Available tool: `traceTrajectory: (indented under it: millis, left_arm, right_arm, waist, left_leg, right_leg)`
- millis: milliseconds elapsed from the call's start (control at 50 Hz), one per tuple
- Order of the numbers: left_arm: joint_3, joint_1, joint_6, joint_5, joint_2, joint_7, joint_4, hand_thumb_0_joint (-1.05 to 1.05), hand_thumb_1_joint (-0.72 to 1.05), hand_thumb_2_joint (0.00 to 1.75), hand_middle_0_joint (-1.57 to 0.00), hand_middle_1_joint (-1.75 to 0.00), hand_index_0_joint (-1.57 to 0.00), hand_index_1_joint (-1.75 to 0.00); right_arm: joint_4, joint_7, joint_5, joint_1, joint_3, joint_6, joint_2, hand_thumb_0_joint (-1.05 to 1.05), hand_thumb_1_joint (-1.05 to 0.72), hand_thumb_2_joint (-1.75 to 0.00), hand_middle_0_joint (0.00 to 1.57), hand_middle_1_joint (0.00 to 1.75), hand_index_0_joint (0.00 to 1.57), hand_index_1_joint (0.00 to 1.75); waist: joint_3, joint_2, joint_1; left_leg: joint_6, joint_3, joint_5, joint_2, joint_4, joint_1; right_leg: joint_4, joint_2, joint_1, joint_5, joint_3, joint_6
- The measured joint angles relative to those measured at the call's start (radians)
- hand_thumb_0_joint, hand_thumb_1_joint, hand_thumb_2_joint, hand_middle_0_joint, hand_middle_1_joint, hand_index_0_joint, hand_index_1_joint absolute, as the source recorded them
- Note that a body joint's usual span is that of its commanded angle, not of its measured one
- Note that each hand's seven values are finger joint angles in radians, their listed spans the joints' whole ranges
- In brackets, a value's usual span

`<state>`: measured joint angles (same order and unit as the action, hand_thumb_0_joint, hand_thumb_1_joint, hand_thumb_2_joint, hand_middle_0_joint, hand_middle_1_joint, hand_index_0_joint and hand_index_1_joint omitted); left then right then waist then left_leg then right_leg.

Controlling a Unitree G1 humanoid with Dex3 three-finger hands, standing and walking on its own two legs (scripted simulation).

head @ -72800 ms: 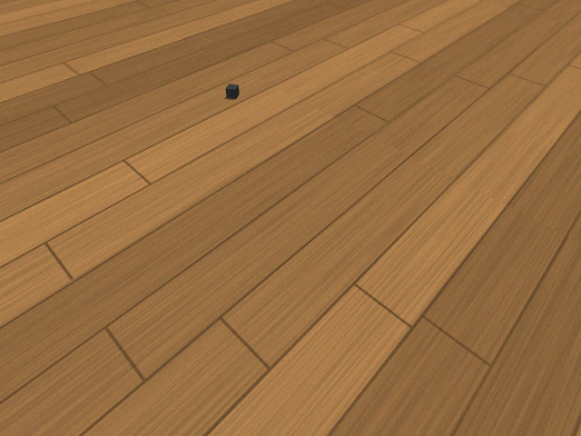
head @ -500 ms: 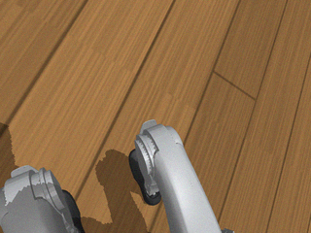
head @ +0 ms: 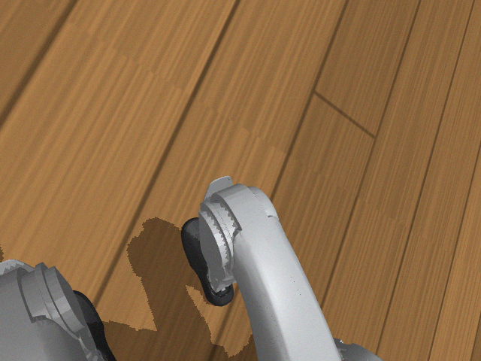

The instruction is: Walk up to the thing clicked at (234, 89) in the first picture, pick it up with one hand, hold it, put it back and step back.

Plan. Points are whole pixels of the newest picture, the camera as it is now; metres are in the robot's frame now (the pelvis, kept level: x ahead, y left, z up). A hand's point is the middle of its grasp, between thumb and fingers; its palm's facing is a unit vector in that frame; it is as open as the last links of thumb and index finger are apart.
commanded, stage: rest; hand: left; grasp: from above
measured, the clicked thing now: out of the picture +0.49 +0.27 -0.28
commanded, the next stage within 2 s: open in 0.56 s
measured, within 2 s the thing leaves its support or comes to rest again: neither
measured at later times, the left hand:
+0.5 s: hand out of the picture +0.49 +0.25 -0.26, palm faces -0.04 -0.48 -0.88, open 9.4 cm
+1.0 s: hand out of the picture +0.49 +0.26 -0.26, palm faces -0.01 -0.49 -0.87, open 10.5 cm
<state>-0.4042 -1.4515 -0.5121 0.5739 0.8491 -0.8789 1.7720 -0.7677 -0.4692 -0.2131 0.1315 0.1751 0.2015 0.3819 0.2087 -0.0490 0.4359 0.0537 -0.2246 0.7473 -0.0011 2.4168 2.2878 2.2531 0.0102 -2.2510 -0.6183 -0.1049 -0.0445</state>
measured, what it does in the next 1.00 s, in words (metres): stands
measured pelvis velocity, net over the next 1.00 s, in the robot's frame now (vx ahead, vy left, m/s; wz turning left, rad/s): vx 0.00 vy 0.01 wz -0.03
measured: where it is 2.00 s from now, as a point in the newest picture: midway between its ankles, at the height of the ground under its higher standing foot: (158, 313)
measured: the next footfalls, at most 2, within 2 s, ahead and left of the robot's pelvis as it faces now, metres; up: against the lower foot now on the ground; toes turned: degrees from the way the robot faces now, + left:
none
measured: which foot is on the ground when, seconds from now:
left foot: down 0.00-1.00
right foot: down 0.00-1.00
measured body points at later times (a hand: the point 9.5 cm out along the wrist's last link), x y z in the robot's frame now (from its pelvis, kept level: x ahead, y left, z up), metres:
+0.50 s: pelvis +0.00 +0.00 -0.01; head +0.33 +0.07 +0.29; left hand +0.49 +0.27 -0.21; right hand -0.03 -0.26 -0.06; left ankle +0.06 +0.14 -0.31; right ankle +0.12 -0.13 -0.31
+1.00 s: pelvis +0.00 +0.01 -0.02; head +0.31 +0.07 +0.29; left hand +0.49 +0.28 -0.21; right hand -0.03 -0.25 -0.07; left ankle +0.06 +0.14 -0.31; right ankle +0.12 -0.13 -0.31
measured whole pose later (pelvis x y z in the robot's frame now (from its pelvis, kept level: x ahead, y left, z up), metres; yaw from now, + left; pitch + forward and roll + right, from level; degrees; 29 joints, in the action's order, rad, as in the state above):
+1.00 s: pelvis +0.00 +0.01 -0.02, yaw -1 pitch +29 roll -14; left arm -0.37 -1.43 -0.46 0.45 0.93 -0.92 1.80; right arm -0.66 -0.51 -0.22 0.10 0.31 0.18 0.44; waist 0.30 -0.08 0.49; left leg 0.04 -0.27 0.76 -0.03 2.52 2.28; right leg 2.32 0.02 -2.21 -0.63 -0.14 -0.07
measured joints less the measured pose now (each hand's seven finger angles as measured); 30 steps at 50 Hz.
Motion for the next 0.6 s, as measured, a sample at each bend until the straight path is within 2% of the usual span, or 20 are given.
traceTrajectory:
  millis: [100, 240, 360, 540, 600]
  left_arm:
    - [0.009, -0.015, 0.019, -0.024, 0.018, -0.010, 0.012, 0.00, 0.03, 0.48, -0.81, -0.41, -0.81, -0.44]
    - [0.025, -0.024, 0.033, -0.030, 0.033, -0.015, 0.028, 0.00, 0.04, 0.46, -0.81, -0.40, -0.81, -0.42]
    - [0.013, -0.004, 0.043, -0.058, 0.049, -0.037, 0.032, 0.00, 0.07, 0.44, -0.81, -0.38, -0.80, -0.40]
    - [0.028, 0.008, 0.046, -0.108, 0.051, -0.041, 0.028, 0.00, 0.08, 0.43, -0.81, -0.36, -0.81, -0.38]
    - [0.034, 0.009, 0.049, -0.113, 0.054, -0.042, 0.033, 0.00, 0.09, 0.42, -0.81, -0.35, -0.81, -0.37]
  right_arm:
    - [0.012, -0.014, -0.004, -0.006, 0.025, 0.005, 0.014, -0.01, -0.93, -0.90, 0.19, 0.30, 0.20, 0.30]
    - [0.043, -0.026, -0.007, -0.009, 0.052, 0.002, 0.026, -0.01, -0.93, -0.90, 0.19, 0.30, 0.20, 0.30]
    - [0.071, -0.032, -0.006, -0.001, 0.069, -0.003, 0.039, -0.01, -0.93, -0.90, 0.19, 0.30, 0.20, 0.30]
    - [0.086, -0.042, -0.008, -0.010, 0.100, -0.013, 0.060, -0.01, -0.92, -0.90, 0.19, 0.30, 0.20, 0.30]
    - [0.092, -0.044, -0.006, -0.021, 0.105, -0.014, 0.063, -0.01, -0.92, -0.90, 0.19, 0.30, 0.20, 0.30]
  waist:
    - [0.013, -0.006, 0.008]
    - [0.034, -0.017, 0.026]
    - [0.059, -0.028, 0.041]
    - [0.076, -0.020, 0.044]
    - [0.081, -0.020, 0.047]
  left_leg:
    - [0.000, -0.007, 0.003, -0.001, 0.007, 0.003]
    - [-0.003, -0.017, 0.004, -0.004, 0.022, 0.004]
    - [-0.002, -0.031, 0.014, -0.011, 0.042, -0.008]
    - [-0.006, -0.035, 0.021, -0.016, 0.065, -0.008]
    - [-0.009, -0.035, 0.018, -0.018, 0.073, -0.006]
  right_leg:
    - [0.003, 0.000, 0.000, -0.002, -0.005, -0.001]
    - [0.007, 0.000, 0.008, -0.001, -0.014, -0.006]
    - [0.021, 0.002, 0.026, -0.011, -0.024, -0.006]
    - [0.038, 0.005, 0.032, -0.020, -0.025, -0.014]
    - [0.044, 0.004, 0.034, -0.017, -0.024, -0.017]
